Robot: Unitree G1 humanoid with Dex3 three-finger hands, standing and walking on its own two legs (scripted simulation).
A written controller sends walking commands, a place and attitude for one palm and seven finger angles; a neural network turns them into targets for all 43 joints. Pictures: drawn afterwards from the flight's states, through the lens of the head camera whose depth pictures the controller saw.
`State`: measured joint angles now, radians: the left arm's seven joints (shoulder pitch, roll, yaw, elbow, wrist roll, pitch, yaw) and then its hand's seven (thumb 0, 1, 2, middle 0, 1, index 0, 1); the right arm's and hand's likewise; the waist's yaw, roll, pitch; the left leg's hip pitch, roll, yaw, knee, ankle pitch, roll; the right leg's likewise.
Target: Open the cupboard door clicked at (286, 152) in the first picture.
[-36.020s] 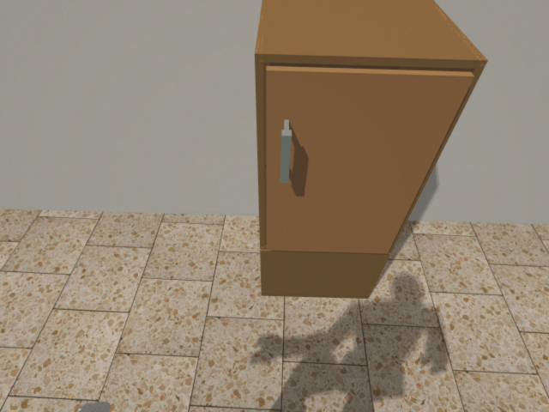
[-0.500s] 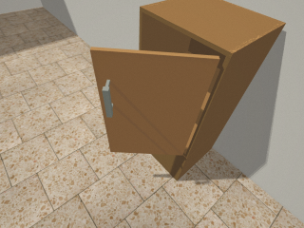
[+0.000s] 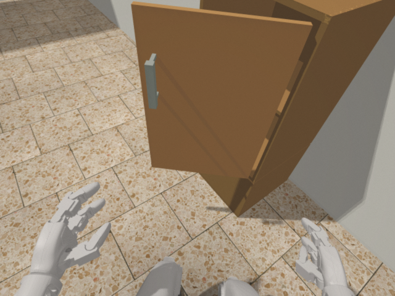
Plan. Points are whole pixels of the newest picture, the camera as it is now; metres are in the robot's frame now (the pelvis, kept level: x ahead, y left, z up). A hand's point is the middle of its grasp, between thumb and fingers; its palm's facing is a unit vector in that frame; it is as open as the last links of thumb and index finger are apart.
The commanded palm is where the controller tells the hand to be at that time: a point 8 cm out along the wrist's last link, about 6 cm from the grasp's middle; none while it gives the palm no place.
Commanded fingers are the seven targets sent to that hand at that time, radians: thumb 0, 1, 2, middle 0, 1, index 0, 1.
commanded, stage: raise the hand with hooked fingers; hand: left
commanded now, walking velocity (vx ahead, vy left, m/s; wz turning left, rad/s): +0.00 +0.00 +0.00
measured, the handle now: (153, 81) +0.59 +0.17 +0.11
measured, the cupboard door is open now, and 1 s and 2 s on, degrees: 48 48 48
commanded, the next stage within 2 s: move the hooked fingers beside the handle in 1.62 s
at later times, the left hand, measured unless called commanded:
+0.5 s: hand (73, 196) +0.26 +0.25 +0.08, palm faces +0.01 -1.00 -0.06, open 12.0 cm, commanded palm +0.24 +0.30 +0.09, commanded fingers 0.00 -0.27 0.40 -0.28 -1.05 -0.28 -1.05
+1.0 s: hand (60, 145) +0.34 +0.29 +0.12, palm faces +0.02 -1.00 -0.05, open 13.9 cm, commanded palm +0.32 +0.34 +0.12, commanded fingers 0.00 -0.50 0.30 -0.30 -1.20 -0.30 -1.20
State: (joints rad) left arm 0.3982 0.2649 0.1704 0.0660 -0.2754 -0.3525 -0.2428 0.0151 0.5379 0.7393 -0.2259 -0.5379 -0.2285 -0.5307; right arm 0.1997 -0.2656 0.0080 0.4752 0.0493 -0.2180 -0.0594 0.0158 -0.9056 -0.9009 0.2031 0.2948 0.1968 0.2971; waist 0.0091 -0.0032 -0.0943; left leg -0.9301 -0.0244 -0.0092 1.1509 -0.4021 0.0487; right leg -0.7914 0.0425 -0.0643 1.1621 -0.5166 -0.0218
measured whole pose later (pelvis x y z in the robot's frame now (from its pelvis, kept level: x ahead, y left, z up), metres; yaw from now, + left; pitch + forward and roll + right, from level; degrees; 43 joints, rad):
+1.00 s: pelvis +0.08 +0.02 +0.05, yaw +2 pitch +11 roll -4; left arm 0.06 0.42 0.38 0.24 -0.37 -0.22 -0.49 -0.01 -0.48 0.30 -0.30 -1.19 -0.30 -1.19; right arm 0.25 -0.27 0.06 0.52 0.04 -0.20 -0.07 0.01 -0.90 -0.90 0.21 0.30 0.20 0.30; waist 0.02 0.03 -0.09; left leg -0.75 -0.04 -0.01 0.94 -0.37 0.08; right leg -0.57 0.05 -0.04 0.87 -0.49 0.00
